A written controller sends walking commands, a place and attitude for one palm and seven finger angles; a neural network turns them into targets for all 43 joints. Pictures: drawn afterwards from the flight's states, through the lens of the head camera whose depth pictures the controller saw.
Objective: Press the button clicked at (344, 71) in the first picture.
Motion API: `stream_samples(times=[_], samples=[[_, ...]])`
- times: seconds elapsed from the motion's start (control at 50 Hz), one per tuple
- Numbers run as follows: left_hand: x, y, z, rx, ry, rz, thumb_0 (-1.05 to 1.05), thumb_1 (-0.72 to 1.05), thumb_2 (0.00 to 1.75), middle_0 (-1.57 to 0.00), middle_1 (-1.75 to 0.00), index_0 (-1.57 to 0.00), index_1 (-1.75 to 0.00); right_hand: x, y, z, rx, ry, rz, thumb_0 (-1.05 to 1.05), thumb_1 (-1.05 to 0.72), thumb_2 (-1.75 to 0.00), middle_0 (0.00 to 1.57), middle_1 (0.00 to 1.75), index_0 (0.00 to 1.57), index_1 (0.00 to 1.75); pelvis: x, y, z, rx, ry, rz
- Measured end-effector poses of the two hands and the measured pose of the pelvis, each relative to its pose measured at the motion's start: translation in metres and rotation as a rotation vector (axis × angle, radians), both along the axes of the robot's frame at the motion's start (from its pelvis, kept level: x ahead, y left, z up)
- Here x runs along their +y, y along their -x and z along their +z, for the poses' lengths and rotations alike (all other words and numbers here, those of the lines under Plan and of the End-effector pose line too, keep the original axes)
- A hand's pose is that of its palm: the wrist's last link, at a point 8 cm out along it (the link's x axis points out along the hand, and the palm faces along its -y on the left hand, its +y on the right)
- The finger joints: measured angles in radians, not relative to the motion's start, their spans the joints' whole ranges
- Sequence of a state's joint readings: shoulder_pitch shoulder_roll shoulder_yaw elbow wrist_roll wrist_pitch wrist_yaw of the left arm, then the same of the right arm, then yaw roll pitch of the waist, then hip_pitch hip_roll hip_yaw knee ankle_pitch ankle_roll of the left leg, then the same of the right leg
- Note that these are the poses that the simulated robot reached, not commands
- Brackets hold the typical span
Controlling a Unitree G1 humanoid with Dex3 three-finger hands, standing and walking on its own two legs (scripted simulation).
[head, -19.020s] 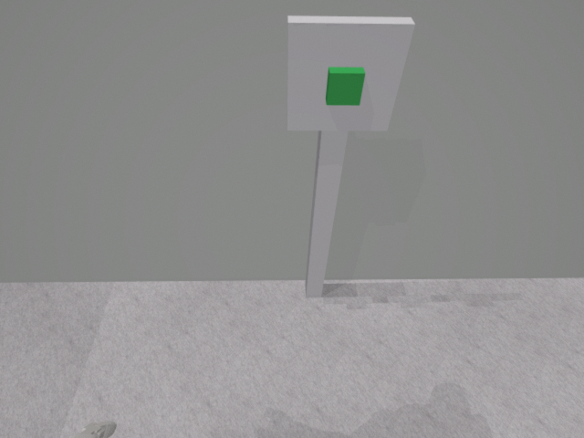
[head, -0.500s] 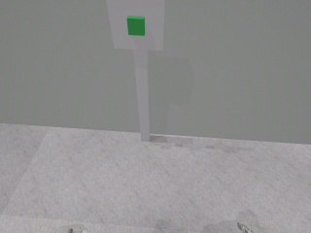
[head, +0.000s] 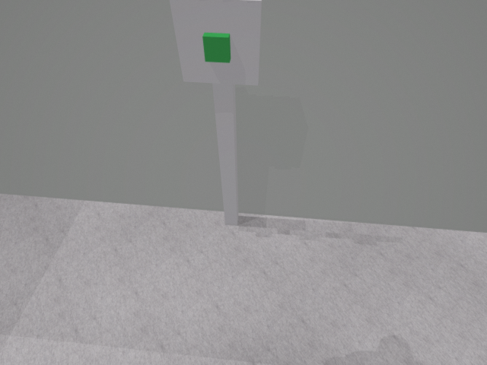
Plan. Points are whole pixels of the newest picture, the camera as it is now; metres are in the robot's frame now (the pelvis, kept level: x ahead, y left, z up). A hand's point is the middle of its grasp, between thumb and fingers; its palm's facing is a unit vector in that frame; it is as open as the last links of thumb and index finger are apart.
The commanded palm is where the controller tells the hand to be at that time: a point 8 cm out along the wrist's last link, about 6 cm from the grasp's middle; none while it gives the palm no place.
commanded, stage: let the arm hang, fingers relaxed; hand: left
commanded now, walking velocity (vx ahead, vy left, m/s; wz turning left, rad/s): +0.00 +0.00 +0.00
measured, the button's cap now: (217, 47) +0.81 +0.11 +0.13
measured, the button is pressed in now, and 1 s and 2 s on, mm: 0 0 0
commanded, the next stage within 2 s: stand and wait in 0.36 s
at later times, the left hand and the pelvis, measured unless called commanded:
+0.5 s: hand out of the picture +0.05 +0.18 -0.17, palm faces +0.00 -0.97 -0.24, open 7.3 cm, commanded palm none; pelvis +0.02 -0.01 +0.00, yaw +0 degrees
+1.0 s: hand out of the picture +0.08 +0.19 -0.16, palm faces -0.01 -0.96 -0.27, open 7.4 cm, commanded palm none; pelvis +0.03 -0.02 +0.01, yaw -1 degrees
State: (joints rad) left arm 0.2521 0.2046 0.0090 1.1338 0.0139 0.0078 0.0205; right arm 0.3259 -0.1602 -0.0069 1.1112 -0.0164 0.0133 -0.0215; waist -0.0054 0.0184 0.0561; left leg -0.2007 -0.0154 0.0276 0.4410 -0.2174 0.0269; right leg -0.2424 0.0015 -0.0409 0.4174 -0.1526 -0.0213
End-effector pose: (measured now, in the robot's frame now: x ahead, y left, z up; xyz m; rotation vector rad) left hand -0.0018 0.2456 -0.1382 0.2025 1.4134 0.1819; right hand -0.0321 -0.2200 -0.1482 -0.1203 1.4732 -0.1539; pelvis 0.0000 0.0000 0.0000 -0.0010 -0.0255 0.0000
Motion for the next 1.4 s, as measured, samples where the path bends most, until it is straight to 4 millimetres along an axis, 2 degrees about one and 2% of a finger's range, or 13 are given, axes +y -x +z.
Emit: stream_samples(times=[0.14,0.26,0.68,1.08,1.4], samples=[[-0.015,-0.033,-0.001,-0.080,0.031,-0.019,0.00,0.91,0.90,-0.22,-0.33,-0.23,-0.33,0.001,-0.027,0.000,-0.069,-0.001,0.002,0.00,-0.91,-0.90,0.20,0.30,0.20,0.30,-0.001,-0.005,0.001,-0.001,-0.003,-0.004],[-0.022,-0.048,-0.001,-0.106,0.040,-0.027,0.00,0.91,0.90,-0.20,-0.31,-0.21,-0.31,-0.006,-0.045,0.002,-0.103,0.012,0.006,0.00,-0.91,-0.90,0.20,0.30,0.20,0.30,-0.004,-0.010,0.002,-0.002,-0.004,-0.006],[-0.008,-0.054,0.007,-0.062,-0.014,-0.028,0.01,0.91,0.90,-0.20,-0.30,-0.20,-0.30,-0.042,-0.065,0.008,-0.088,0.068,0.023,0.00,-0.91,-0.90,0.20,0.30,0.20,0.30,-0.015,-0.024,0.004,-0.003,-0.003,-0.008],[-0.008,-0.087,0.012,-0.127,-0.026,-0.058,0.00,0.91,0.90,-0.20,-0.30,-0.21,-0.30,-0.055,-0.082,0.011,-0.120,0.082,0.029,0.00,-0.91,-0.90,0.20,0.30,0.20,0.30,-0.020,-0.029,0.006,-0.004,-0.003,-0.013],[-0.001,-0.091,0.015,-0.116,-0.045,-0.064,0.01,0.91,0.90,-0.20,-0.30,-0.21,-0.30,-0.066,-0.085,0.014,-0.107,0.099,0.032,0.00,-0.91,-0.90,0.20,0.30,0.20,0.30,-0.022,-0.032,0.007,0.003,-0.002,-0.015]])
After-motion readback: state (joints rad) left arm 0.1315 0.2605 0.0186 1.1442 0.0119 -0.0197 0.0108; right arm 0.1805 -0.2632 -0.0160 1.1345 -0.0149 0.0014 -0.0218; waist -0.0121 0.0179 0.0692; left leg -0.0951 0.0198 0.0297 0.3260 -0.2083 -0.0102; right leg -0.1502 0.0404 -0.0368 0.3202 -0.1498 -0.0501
